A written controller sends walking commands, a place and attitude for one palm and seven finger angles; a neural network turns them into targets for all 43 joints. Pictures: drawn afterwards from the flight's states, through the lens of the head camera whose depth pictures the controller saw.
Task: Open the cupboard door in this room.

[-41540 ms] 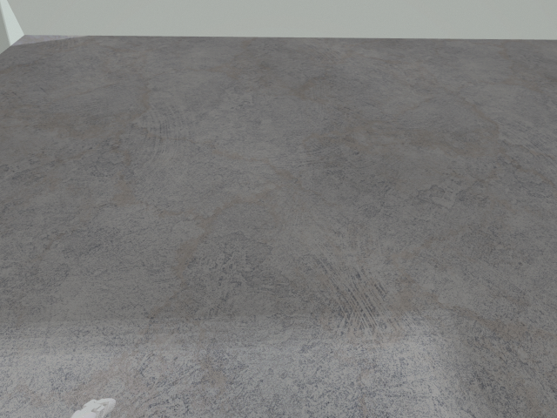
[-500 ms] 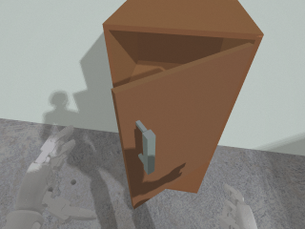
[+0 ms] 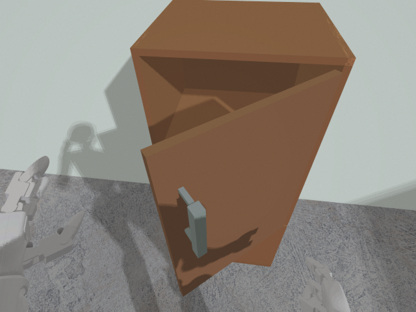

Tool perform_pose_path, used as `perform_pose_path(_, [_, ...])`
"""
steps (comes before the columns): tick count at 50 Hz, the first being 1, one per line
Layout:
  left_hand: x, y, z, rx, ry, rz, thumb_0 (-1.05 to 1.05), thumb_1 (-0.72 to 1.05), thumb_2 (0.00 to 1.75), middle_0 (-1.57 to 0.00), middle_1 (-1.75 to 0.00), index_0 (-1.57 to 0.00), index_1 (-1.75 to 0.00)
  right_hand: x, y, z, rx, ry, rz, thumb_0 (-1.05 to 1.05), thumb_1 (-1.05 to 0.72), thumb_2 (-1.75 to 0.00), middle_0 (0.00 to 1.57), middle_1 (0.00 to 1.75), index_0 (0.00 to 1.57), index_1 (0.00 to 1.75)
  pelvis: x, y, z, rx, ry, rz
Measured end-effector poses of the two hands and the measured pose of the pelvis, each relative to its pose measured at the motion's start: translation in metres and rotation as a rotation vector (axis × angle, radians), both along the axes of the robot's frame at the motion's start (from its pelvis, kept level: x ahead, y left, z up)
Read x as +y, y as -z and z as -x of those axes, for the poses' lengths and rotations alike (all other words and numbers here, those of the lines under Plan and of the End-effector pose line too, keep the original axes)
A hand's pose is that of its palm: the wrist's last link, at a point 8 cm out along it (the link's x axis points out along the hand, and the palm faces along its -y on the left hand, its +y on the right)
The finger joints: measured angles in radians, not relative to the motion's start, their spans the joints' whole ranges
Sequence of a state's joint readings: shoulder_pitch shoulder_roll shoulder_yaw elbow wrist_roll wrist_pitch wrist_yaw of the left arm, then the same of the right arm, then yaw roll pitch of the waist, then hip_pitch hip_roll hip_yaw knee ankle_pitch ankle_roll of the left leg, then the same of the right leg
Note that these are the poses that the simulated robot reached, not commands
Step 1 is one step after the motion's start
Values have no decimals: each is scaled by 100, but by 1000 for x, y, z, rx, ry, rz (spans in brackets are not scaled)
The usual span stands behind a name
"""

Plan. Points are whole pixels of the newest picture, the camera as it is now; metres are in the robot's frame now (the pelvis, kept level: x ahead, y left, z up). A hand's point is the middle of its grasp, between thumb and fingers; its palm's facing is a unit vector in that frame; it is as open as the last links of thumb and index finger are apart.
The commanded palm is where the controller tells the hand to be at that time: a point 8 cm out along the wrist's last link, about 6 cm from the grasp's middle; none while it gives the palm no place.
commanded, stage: draw the hand back to the body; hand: left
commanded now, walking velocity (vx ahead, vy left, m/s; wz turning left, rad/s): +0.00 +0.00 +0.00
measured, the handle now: (192, 223) +0.25 +0.07 +0.07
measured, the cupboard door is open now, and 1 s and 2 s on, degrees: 41 41 41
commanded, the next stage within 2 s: step back with the hand held close in 0.48 s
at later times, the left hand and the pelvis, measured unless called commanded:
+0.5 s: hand (59, 229) +0.18 +0.24 +0.16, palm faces +0.45 -0.80 -0.39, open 7.4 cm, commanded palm +0.13 +0.28 +0.17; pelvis -0.01 -0.02 +0.00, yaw +0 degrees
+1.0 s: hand (40, 246) +0.15 +0.25 +0.15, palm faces +0.30 -0.81 -0.51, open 7.4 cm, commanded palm +0.09 +0.30 +0.18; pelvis -0.06 +0.01 +0.00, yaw -2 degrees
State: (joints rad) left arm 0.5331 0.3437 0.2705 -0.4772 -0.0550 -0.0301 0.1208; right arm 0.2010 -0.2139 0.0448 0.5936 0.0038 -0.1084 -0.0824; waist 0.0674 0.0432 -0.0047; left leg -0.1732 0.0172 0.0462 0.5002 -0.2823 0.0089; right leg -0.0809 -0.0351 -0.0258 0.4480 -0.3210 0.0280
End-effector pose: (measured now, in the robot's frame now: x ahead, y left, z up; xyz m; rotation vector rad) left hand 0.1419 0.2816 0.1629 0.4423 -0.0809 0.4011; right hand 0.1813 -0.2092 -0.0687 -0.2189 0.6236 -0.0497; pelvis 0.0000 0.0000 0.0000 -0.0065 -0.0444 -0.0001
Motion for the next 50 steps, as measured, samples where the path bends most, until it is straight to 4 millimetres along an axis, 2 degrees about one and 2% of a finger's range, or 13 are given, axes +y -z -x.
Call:
perform_pose_path(8, [9,-14,-4,-42,-61,-30,1,70,82,-20,-31,-21,-31,-15,1,-2,20,12,10,1,-91,-89,20,30,21,30,-8,-2,-2,-9,0,-2])
perform_pose_path(14, [0,-11,-4,-38,-53,-8,1,83,87,-20,-30,-21,-30,-24,2,2,32,23,7,1,-91,-89,20,30,21,30,-13,-3,0,-14,1,-4])
perform_pose_path(19, [-7,-6,-1,-20,-36,0,1,87,89,-20,-31,-21,-31,-30,3,7,38,32,11,1,-91,-89,20,30,21,30,-17,-4,2,-21,2,-4])
perform_pose_path(30, [-7,-12,10,-53,-47,-12,1,89,90,-21,-31,-21,-31,-32,3,14,28,32,2,2,-91,-89,20,30,21,30,-22,-5,11,-40,0,-2])
perform_pose_path(35, [-3,-18,8,-76,-25,-49,1,89,90,-21,-31,-21,-31,-32,2,19,43,35,7,1,-91,-89,20,30,21,30,-20,-4,18,-18,-1,10])
perform_pose_path(43, [-1,-8,5,7,78,-90,1,89,90,-21,-31,-21,-31,-36,-1,44,82,120,30,1,-91,-89,20,30,21,30,-5,-4,36,22,31,7])
perform_pose_path(50, [11,-13,25,-20,127,-142,1,89,90,-21,-31,-22,-31,-30,-3,78,104,161,55,1,-91,-89,20,30,21,30,7,0,60,22,40,5])
